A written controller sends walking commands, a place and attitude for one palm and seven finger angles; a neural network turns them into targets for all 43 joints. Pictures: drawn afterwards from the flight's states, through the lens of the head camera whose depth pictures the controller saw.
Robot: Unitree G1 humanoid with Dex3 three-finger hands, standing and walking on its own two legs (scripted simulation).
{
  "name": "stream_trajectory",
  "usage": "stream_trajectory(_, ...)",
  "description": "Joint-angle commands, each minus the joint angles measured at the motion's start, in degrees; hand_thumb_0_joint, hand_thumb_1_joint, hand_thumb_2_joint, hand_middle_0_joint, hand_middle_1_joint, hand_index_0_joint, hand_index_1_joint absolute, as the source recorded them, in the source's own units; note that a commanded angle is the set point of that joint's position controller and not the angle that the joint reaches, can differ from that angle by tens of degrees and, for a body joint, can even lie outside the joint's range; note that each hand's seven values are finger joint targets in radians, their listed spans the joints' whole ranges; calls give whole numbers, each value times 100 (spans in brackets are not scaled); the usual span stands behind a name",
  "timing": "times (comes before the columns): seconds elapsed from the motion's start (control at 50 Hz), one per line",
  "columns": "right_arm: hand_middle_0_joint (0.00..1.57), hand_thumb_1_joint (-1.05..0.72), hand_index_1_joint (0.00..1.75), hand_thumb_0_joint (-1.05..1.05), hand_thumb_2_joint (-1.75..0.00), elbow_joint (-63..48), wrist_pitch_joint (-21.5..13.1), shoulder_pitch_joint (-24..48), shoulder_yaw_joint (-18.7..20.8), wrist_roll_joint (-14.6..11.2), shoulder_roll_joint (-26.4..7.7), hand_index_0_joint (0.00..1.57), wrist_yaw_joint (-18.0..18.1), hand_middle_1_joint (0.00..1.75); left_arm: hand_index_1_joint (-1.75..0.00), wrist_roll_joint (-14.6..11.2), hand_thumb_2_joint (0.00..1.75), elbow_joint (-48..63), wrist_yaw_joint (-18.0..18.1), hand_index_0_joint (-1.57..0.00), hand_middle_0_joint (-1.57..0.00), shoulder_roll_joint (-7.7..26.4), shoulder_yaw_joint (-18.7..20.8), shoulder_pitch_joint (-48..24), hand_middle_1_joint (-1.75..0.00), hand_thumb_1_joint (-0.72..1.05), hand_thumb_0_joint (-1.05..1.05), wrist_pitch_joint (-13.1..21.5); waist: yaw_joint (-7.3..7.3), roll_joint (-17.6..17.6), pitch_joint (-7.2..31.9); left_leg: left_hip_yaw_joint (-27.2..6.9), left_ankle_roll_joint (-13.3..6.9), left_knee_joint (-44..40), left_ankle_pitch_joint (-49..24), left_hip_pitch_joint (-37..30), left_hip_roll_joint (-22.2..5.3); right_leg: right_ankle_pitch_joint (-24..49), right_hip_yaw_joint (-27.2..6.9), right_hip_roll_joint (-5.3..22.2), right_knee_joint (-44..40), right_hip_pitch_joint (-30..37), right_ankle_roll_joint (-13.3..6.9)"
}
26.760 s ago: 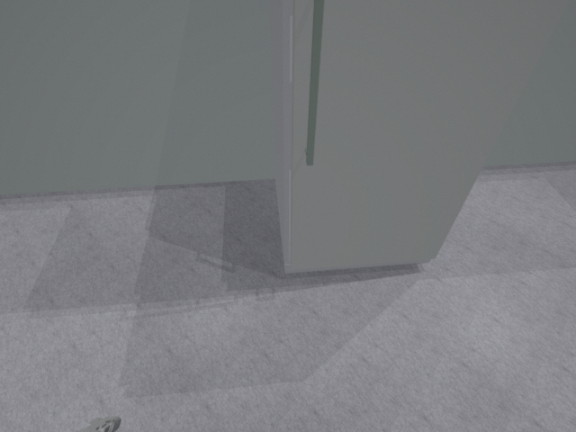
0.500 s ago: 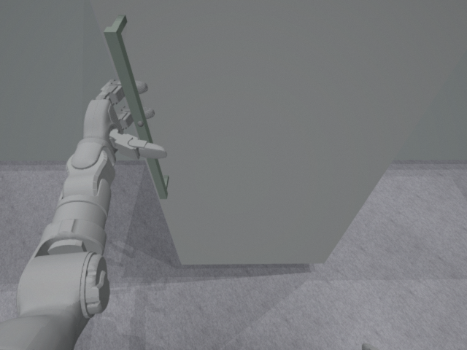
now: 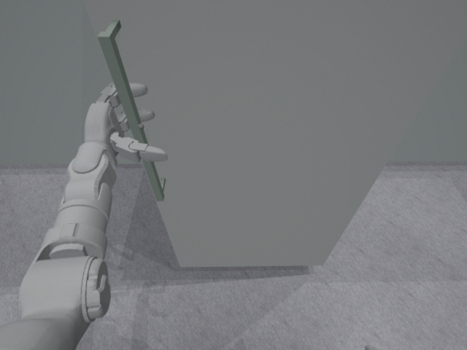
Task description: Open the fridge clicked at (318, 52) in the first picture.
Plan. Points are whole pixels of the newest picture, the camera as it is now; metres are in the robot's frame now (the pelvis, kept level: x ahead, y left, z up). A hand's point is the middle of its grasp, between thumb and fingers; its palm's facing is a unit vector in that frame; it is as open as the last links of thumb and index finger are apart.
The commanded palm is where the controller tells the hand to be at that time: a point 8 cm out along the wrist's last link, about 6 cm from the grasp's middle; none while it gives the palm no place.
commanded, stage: slide the fingers in behind the handle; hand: left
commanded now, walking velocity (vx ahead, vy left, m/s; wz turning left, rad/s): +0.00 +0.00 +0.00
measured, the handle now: (142, 131) +0.50 +0.18 +0.10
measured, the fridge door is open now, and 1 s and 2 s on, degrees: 0 0 1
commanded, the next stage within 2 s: grip the handle and tug to test in 0.30 s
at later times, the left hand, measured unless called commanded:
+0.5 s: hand (141, 128) +0.45 +0.16 +0.15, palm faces -0.02 -1.00 +0.01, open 13.8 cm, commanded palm +0.42 +0.21 +0.16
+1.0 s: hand (147, 124) +0.46 +0.15 +0.15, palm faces +0.01 -1.00 -0.01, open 6.8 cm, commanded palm +0.43 +0.20 +0.16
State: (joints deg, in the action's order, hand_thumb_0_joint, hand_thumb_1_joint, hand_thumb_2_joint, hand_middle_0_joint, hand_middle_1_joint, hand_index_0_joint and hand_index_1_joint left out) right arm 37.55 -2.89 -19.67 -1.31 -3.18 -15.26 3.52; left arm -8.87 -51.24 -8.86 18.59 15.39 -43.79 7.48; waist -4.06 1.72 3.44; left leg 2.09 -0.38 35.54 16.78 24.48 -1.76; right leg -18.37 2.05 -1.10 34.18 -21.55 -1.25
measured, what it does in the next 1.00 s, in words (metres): stands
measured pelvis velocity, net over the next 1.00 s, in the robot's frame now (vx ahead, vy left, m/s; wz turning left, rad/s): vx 0.00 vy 0.01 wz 0.00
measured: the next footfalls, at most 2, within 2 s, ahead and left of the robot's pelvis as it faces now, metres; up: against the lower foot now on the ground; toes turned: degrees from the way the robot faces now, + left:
none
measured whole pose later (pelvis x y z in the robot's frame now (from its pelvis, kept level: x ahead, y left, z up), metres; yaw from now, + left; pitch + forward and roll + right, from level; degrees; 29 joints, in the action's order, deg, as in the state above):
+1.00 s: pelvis +0.00 +0.01 +0.00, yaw +0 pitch +6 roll -1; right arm 39.0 -3.8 -20.3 -1.1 -2.8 -15.1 3.3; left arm -7.8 -53.9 -6.6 17.6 13.5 -46.8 8.0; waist -4.3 1.8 3.0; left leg 2.0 -0.8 35.9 16.8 25.3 -1.3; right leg -18.3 2.0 -0.7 34.3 -22.2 -0.8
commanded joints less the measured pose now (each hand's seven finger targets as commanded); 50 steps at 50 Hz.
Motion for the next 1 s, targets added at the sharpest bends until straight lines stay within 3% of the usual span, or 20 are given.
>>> stream_trajectory(0.0,20,-90,30,0,-90,-609,-254,2,257,-2,-749,20,30,30,-120,-112,30,1335,-50,-30,-30,1246,117,-2737,-120,-50,0,373,49,-37,1807,-130,-220,-264,-1352,-1129,195,2105,-124,-25,-434,468,32)
stream_trajectory(0.12,20,-90,30,0,-90,-594,-206,-35,255,-10,-802,20,75,30,-120,-207,30,1107,-142,-30,-30,1412,253,-2654,-120,-50,0,240,2,-423,1619,-124,-248,-298,-1177,-953,190,1950,-118,-2,-514,503,63)
stream_trajectory(0.2,20,-90,30,0,-90,-642,-257,47,259,-9,-748,20,51,30,-120,-182,30,1582,-170,-30,-30,1150,12,-2878,-120,-50,0,358,35,153,1953,-181,-208,-264,-1480,-1359,178,2058,-99,-26,-417,375,4)
stream_trajectory(0.24,20,-90,30,0,-90,-611,-257,8,266,-5,-772,20,43,30,-120,-200,30,1567,-145,-30,-30,1211,77,-2759,-120,-50,0,401,26,-3,1981,-235,-203,-237,-1599,-1407,152,2080,-63,-45,-395,358,0)
stream_trajectory(0.28,20,-90,30,0,-90,-596,-276,41,266,-18,-750,20,29,30,-120,-233,30,1523,-157,-30,-30,856,-206,-2871,-120,-50,0,349,-68,-7,1822,-248,-184,-250,-1477,-1425,143,1932,-30,-56,-421,183,12)
stream_trajectory(0.34,20,-90,30,0,-90,-565,-260,32,259,-20,-800,20,43,30,-120,-202,30,1366,-78,-30,-30,1117,-6,-2862,-120,-50,0,264,-26,-94,1667,-286,-184,-310,-1264,-1276,136,1672,-17,-42,-451,133,8)
stream_trajectory(0.38,20,-90,30,0,-90,-541,-282,48,245,-17,-768,20,40,30,-120,-152,30,1263,-13,-30,-30,820,-265,-3134,-120,-50,0,211,-103,-63,1501,-335,-162,-359,-1079,-1271,131,1410,21,-44,-468,-70,4)
stream_trajectory(0.44,20,-90,30,0,-90,-514,-311,-2,248,16,-780,20,23,30,-122,-73,36,1380,139,-32,-32,1001,-112,-3263,-122,-36,0,302,-36,156,1749,-387,-131,-326,-1263,-1441,117,1423,26,-40,-400,-72,-25)
stream_trajectory(0.46,20,-90,30,0,-90,-530,-332,16,242,25,-759,20,10,30,-123,-76,38,1386,169,-32,-32,868,-188,-3277,-123,-31,0,323,-47,149,1842,-405,-117,-320,-1310,-1519,110,1443,37,-53,-373,-84,-27)
stream_trajectory(0.52,20,-90,30,0,-90,-459,-337,-102,246,59,-796,20,19,30,-125,-60,44,1120,263,-33,-33,1063,-4,-3261,-125,-17,0,426,-58,-242,1849,-419,-126,-308,-1362,-1391,95,1482,49,-57,-356,39,-16)
stream_trajectory(0.58,20,-90,30,0,-90,-487,-364,-72,270,57,-763,20,-25,30,-127,14,50,1224,291,-35,-35,897,-80,-3114,-127,-3,0,462,10,27,2086,-383,-89,-270,-1620,-1597,83,1678,41,-65,-282,-2,-24)
stream_trajectory(0.6,20,-90,30,0,-90,-492,-364,-68,251,56,-753,20,-42,30,-127,24,52,1224,279,-35,-35,740,-243,-3159,-127,1,0,446,-22,69,2034,-372,-87,-277,-1625,-1588,78,1687,43,-68,-291,-41,-18)
stream_trajectory(0.64,20,-90,30,0,-90,-493,-343,-102,266,55,-776,20,-47,30,-129,44,56,1060,299,-36,-36,929,-55,-2943,-129,11,0,414,28,-130,1929,-347,-106,-283,-1620,-1416,77,1741,41,-80,-301,75,-16)
stream_trajectory(0.7,20,-90,30,0,-90,-490,-324,-110,265,40,-772,20,-20,30,-131,17,62,1085,272,-38,-38,891,-133,-3255,-131,25,0,367,-76,-328,1722,-315,-143,-338,-1298,-1206,98,1630,17,-71,-383,113,5)
stream_trajectory(0.78,20,-90,30,0,-90,-476,-337,-109,266,45,-755,20,-4,30,-133,-5,70,1195,260,-40,-40,892,-112,-3304,-133,43,0,428,-54,-40,1837,-305,-135,-302,-1370,-1369,107,1657,-4,-75,-383,77,-9)
stream_trajectory(0.82,20,-90,30,0,-90,-440,-341,-161,279,57,-773,20,7,30,-135,-8,74,1128,258,-41,-41,1011,-33,-3246,-135,53,0,476,-63,-188,1810,-304,-163,-286,-1396,-1302,115,1689,-6,-75,-400,165,-7)
stream_trajectory(0.9,20,-90,30,0,-90,-436,-330,-124,259,37,-752,20,7,30,-137,28,82,1067,206,-43,-43,972,-121,-3256,-137,71,0,470,-70,-20,1724,-254,-159,-302,-1249,-1223,132,1672,-34,-61,-410,106,3)
stream_trajectory(0.92,20,-90,30,0,-90,-431,-329,-179,270,52,-762,20,12,30,-138,19,84,987,201,-44,-44,928,-142,-3250,-138,76,0,461,-106,-198,1736,-262,-180,-278,-1288,-1192,143,1707,-16,-59,-407,162,11)
stream_trajectory(0.96,20,-90,30,0,-90,-460,-315,-161,292,45,-776,20,3,30,-139,23,88,1175,195,-44,-44,1116,26,-3145,-139,85,0,482,0,-76,2031,-258,-167,-273,-1456,-1304,149,1888,-39,-60,-361,294,-3)
stream_trajectory(0.98,20,-90,30,0,-90,-484,-316,-118,289,35,-754,20,-1,30,-140,6,90,1264,181,-45,-45,955,-110,-3167,-140,90,0,482,-31,35,2060,-245,-161,-263,-1537,-1404,145,1949,-31,-59,-358,268,-6)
